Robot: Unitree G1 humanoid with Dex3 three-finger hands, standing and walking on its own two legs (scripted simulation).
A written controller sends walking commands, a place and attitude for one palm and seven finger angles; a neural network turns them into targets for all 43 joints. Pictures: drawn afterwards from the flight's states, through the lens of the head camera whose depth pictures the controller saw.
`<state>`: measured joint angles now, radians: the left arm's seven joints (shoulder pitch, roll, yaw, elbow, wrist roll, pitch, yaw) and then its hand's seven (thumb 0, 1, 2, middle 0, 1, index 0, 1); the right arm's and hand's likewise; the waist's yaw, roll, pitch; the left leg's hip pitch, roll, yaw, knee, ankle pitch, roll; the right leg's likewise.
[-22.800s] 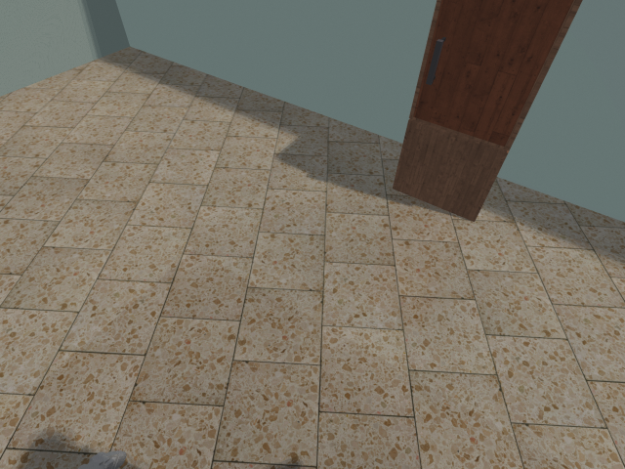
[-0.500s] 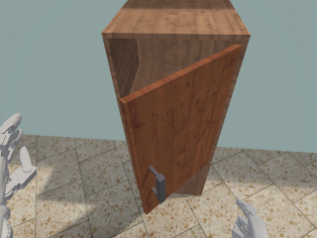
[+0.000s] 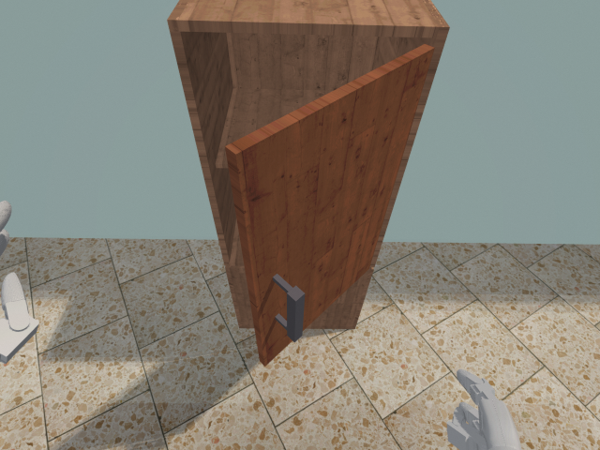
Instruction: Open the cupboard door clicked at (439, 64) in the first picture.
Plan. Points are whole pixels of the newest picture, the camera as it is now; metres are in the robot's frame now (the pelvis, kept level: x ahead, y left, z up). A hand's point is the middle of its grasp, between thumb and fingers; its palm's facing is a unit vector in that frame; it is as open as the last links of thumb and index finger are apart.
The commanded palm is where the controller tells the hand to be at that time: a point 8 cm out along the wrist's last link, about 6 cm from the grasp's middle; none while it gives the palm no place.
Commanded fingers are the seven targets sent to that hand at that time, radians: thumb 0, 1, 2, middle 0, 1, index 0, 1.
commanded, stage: step back with the hand held close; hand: left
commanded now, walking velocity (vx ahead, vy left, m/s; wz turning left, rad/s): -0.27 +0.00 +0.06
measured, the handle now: (287, 308) +0.36 +0.04 -0.10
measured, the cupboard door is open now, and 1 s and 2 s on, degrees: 45 45 45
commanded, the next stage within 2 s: stop stepping back and stand still in 0.52 s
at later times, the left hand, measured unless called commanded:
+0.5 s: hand out of the picture +0.07 +0.30 +0.15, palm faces +0.49 -0.75 -0.44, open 7.4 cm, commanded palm +0.01 +0.33 +0.18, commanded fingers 0.00 0.90 0.90 -0.20 -0.30 -0.20 -0.30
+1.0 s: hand out of the picture -0.08 +0.32 +0.19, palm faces +0.54 -0.76 -0.35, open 7.4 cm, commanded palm -0.10 +0.34 +0.18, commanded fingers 0.00 0.90 0.90 -0.20 -0.30 -0.20 -0.30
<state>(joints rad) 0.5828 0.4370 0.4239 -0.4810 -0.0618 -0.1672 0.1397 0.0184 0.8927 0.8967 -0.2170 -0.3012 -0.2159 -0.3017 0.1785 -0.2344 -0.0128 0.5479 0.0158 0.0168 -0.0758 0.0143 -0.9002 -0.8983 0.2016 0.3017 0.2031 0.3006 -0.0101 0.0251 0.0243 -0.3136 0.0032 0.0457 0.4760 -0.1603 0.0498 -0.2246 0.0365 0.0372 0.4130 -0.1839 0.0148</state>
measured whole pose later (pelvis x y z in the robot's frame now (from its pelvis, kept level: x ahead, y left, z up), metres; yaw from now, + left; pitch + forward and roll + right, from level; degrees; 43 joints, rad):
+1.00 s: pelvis -0.25 +0.04 -0.03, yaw -2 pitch -1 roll -1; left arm 0.54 0.48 0.51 -0.61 -0.08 -0.19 0.17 0.02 0.89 0.90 -0.22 -0.30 -0.22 -0.30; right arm 0.29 -0.17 0.04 0.70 0.01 -0.08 -0.05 0.01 -0.90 -0.90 0.21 0.30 0.21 0.30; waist 0.06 -0.08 -0.11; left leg -0.42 -0.01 0.07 0.72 -0.34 0.04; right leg -0.03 0.04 -0.02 0.62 -0.54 -0.04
